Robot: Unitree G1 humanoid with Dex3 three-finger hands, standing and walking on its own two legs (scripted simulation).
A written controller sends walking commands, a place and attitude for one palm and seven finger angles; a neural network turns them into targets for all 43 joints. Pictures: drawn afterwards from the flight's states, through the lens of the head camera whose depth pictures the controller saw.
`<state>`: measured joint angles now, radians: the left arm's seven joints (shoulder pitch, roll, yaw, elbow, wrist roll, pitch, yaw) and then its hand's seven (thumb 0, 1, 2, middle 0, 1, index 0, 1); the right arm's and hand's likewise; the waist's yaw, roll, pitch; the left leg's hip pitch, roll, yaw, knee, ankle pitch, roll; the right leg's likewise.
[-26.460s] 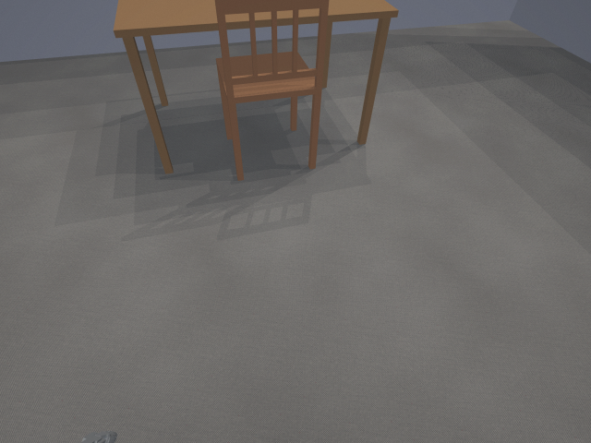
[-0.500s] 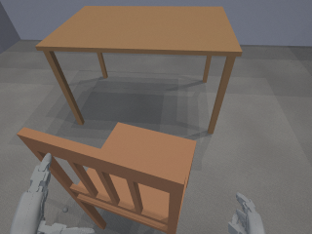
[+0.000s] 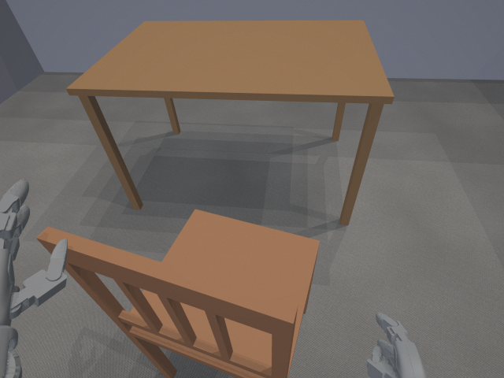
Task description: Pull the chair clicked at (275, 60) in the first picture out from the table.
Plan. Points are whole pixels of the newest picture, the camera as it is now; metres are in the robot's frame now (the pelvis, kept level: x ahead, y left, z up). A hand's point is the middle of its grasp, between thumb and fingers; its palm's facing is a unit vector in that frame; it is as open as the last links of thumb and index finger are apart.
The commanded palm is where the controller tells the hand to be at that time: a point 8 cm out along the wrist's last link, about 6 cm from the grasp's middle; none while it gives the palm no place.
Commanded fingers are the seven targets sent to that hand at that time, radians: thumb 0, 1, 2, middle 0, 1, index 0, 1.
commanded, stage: draw the hand back to the body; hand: left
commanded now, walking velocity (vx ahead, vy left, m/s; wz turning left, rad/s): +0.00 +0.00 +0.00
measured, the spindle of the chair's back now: (179, 318) +0.24 +0.18 -0.10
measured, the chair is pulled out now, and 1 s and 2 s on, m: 0.66 0.66 0.66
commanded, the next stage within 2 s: step back with the hand held close in 0.36 s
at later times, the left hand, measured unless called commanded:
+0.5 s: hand (65, 270) +0.19 +0.25 +0.16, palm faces +0.46 -0.78 -0.43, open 7.4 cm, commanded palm +0.14 +0.29 +0.18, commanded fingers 0.00 0.90 0.90 -0.20 -0.30 -0.20 -0.30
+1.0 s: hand (31, 315) +0.13 +0.26 +0.15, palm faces +0.40 -0.76 -0.50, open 7.4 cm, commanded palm +0.08 +0.30 +0.18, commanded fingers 0.00 0.90 0.90 -0.20 -0.30 -0.20 -0.30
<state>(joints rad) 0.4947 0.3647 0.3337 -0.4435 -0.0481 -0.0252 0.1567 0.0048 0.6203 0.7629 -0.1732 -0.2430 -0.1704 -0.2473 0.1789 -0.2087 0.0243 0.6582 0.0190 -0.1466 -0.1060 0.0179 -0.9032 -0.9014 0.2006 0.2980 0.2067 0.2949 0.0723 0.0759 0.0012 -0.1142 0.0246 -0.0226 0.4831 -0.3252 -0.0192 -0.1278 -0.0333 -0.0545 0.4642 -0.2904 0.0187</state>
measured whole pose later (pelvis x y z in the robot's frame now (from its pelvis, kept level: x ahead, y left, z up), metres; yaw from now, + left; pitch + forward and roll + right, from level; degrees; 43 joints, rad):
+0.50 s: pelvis +0.00 -0.01 +0.00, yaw -1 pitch -3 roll +0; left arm 0.48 0.34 0.34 -0.41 -0.06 -0.02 0.14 0.01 0.89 0.89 -0.21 -0.30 -0.21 -0.30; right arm 0.18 -0.22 0.00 0.66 0.02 -0.12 -0.09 0.02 -0.90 -0.90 0.20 0.30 0.21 0.29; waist 0.06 0.08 0.01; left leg -0.07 0.04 -0.01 0.43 -0.30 -0.03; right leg -0.10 -0.02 -0.05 0.43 -0.27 0.01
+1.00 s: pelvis -0.07 +0.00 +0.00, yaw -1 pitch +0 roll +0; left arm 0.57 0.41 0.39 -0.48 -0.05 -0.11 0.17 0.01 0.89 0.89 -0.21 -0.30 -0.21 -0.30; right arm 0.17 -0.22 -0.01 0.60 0.03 -0.01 -0.10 0.02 -0.90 -0.90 0.20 0.30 0.21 0.29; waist 0.02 0.03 0.02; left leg -0.28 0.02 0.00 0.51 -0.23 -0.01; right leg -0.31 -0.04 -0.03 0.49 -0.19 0.02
